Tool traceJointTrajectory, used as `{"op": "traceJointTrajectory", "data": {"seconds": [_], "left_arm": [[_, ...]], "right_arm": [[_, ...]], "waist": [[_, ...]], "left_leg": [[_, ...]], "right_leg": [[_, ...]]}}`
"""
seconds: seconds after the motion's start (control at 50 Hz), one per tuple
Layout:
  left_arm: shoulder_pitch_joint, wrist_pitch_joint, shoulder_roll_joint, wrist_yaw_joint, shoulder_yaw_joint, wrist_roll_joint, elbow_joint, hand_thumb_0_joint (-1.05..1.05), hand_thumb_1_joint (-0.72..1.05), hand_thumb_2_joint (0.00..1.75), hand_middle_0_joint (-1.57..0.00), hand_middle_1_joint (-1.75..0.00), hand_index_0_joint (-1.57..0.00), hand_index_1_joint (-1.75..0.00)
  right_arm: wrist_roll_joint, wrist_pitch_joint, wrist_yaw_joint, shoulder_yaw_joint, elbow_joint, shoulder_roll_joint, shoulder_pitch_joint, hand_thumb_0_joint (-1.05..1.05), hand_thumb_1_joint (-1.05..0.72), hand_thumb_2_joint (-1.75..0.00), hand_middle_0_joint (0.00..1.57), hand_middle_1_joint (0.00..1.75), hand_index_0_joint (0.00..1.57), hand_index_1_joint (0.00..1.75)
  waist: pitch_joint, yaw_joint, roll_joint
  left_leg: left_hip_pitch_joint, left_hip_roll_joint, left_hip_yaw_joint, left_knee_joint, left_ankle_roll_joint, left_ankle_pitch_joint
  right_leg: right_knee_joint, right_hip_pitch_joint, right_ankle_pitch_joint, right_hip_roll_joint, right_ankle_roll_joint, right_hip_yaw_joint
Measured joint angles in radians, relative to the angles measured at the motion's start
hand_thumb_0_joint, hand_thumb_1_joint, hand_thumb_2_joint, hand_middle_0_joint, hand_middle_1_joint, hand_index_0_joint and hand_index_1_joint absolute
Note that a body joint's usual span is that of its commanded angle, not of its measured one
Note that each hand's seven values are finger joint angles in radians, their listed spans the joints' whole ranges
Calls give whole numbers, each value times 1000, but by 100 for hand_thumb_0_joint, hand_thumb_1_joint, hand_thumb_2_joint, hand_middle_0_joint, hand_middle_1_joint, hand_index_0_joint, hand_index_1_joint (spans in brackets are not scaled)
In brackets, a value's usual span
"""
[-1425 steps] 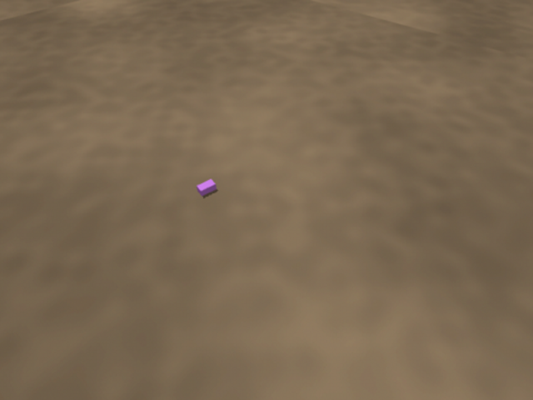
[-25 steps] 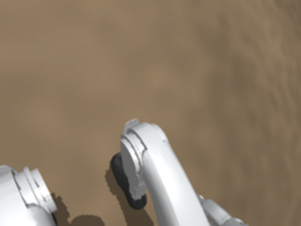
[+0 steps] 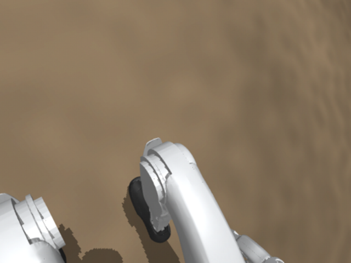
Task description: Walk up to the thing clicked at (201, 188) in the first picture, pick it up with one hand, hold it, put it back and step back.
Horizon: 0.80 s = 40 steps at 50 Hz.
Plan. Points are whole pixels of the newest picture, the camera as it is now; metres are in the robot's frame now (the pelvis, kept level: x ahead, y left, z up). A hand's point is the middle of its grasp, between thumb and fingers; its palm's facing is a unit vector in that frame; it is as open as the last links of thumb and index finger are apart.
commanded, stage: settle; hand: left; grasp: from above
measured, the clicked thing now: out of the picture +0.47 +0.34 -0.29
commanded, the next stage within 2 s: lift in 0.74 s
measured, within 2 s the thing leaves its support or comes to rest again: leaves its support in 0.10 s
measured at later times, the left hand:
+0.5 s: hand out of the picture +0.46 +0.35 -0.17, palm faces -0.42 -0.10 -0.90, open 7.5 cm
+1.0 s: hand out of the picture +0.46 +0.34 -0.11, palm faces -0.44 -0.10 -0.89, open 7.5 cm
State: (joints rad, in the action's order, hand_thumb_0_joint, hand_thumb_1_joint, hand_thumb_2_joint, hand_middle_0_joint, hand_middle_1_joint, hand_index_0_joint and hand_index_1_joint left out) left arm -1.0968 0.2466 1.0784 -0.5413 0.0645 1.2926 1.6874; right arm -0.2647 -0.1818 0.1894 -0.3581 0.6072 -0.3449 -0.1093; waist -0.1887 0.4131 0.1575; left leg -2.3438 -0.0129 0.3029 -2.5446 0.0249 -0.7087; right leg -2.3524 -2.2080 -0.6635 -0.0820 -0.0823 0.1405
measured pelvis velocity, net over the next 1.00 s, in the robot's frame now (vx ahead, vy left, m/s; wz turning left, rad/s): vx -0.01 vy -0.01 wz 0.11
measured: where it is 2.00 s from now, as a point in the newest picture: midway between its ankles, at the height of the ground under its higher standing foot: (111, 248)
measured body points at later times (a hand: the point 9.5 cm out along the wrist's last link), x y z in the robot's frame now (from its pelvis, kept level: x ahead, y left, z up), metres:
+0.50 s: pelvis +0.00 +0.00 +0.01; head +0.24 +0.12 +0.37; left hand +0.48 +0.35 -0.12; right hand +0.08 -0.26 -0.06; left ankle +0.06 +0.13 -0.27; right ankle +0.12 -0.13 -0.27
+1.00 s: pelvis -0.01 -0.01 +0.03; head +0.22 +0.10 +0.40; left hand +0.47 +0.35 -0.06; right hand +0.07 -0.27 -0.06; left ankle +0.06 +0.13 -0.27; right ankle +0.12 -0.13 -0.27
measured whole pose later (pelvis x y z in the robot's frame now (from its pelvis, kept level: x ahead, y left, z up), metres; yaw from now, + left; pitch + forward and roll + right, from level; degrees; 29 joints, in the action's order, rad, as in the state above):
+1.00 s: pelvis -0.01 -0.01 +0.03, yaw +6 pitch +33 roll -10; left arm -1.00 0.18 0.82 -0.16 0.02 1.19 1.25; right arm -0.12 0.02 0.11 -0.13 0.63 -0.30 -0.19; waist 0.02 0.27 -0.01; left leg -2.33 0.01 0.19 -2.38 0.02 -0.64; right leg -2.28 -2.22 -0.65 -0.02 -0.06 0.06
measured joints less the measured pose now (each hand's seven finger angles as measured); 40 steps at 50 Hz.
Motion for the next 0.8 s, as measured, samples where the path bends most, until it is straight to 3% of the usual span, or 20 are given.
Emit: {"op": "traceJointTrajectory", "data": {"seconds": [0.24, 0.4, 0.46, 0.6, 0.8], "left_arm": [[58, -28, -55, 68, 40, -2, -137, 1, 37, 1, -102, -9, -106, -6], [91, -62, -134, 162, 17, -39, -257, 1, 37, 0, -103, -8, -106, -5], [95, -72, -167, 210, -12, -51, -298, 1, 36, 0, -104, -7, -107, -4], [87, -64, -219, 281, -38, -57, -342, 1, 36, 0, -104, -7, -107, -4], [70, -47, -234, 337, -47, -66, -368, 1, 36, 1, -104, -8, -107, -5]], "right_arm": [[18, 25, 4, 62, 15, 5, -29, 0, -91, -90, 20, 30, 20, 30], [62, 54, 11, 132, 23, 9, -48, 0, -91, -90, 20, 30, 20, 30], [80, 73, 9, 156, 22, 11, -56, 0, -91, -90, 20, 30, 20, 29], [111, 126, -9, 183, 18, 17, -56, 0, -91, -90, 20, 30, 20, 30], [124, 175, -53, 199, 15, 31, -55, 0, -91, -90, 20, 30, 20, 30]], "waist": [[58, -34, -44], [122, -76, -92], [144, -93, -109], [180, -119, -136], [187, -130, -149]], "left_leg": [[-18, 6, -8, 12, 3, 2], [-27, 10, -39, 38, -2, 12], [-28, 13, -53, 52, -4, 19], [-24, 19, -78, 84, -4, 39], [-6, 18, -99, 126, -2, 63]], "right_leg": [[2, -17, -7, 11, 11, -3], [8, -28, -14, 25, 19, -24], [12, -30, -14, 31, 18, -34], [24, -30, -9, 45, 24, -51], [46, -24, 8, 52, 22, -68]]}}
